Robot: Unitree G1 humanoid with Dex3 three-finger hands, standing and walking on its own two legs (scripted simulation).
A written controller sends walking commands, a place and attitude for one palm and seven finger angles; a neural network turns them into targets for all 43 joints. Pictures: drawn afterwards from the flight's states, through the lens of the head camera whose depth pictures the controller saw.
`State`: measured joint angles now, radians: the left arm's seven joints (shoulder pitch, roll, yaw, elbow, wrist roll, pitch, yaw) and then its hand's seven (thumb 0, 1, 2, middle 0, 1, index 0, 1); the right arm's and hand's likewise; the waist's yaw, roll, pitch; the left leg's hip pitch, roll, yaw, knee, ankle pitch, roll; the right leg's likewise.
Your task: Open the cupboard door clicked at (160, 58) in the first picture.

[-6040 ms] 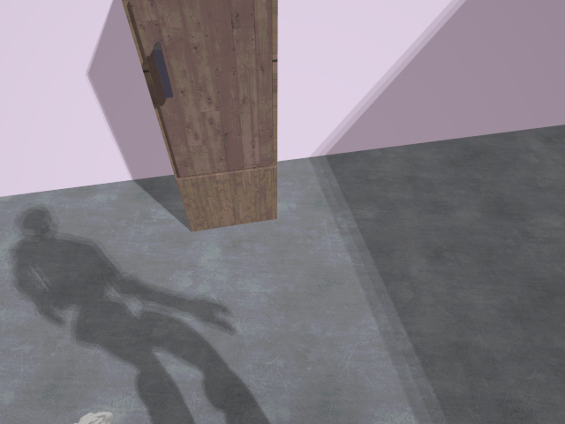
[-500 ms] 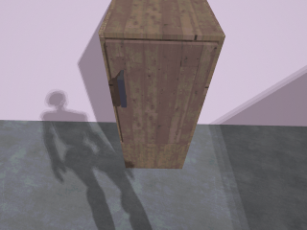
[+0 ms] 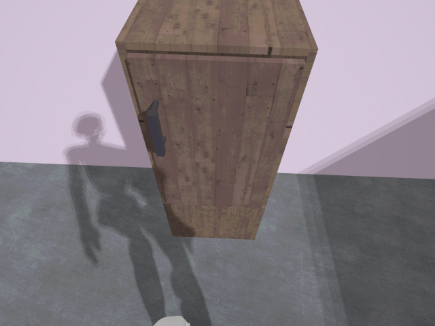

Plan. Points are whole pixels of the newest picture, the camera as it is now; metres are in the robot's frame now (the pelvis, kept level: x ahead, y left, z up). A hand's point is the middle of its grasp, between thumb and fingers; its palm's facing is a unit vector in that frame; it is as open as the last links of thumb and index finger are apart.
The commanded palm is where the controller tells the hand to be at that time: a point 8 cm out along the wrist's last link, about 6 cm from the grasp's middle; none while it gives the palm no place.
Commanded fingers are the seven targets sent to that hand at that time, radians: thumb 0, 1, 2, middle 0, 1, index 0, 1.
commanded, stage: come to a stop and stand still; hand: left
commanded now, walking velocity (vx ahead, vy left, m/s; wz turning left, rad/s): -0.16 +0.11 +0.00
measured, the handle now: (158, 129) +0.53 +0.19 +0.02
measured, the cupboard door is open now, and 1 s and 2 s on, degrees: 0 0 0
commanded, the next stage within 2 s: look again from close up in 1.26 s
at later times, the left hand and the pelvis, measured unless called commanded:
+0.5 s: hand out of the picture +0.04 +0.15 -0.17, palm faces +0.04 -0.98 -0.22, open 7.4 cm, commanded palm none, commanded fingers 0.00 0.90 0.90 -0.20 -0.30 -0.20 -0.30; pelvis +0.00 -0.03 +0.00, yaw +0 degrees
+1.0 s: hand out of the picture +0.00 +0.18 -0.17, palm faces +0.00 -0.98 -0.20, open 7.4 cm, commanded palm none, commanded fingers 0.00 0.90 0.90 -0.20 -0.30 -0.20 -0.30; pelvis -0.02 +0.01 +0.00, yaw +0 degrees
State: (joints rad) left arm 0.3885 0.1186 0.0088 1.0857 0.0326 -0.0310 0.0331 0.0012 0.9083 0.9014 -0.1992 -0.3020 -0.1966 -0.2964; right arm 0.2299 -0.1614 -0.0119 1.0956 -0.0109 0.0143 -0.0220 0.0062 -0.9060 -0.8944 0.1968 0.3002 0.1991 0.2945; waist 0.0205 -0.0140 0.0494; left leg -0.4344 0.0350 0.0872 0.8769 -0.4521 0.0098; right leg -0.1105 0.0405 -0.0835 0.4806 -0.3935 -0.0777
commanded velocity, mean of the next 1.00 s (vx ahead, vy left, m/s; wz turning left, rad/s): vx -0.02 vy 0.01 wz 0.00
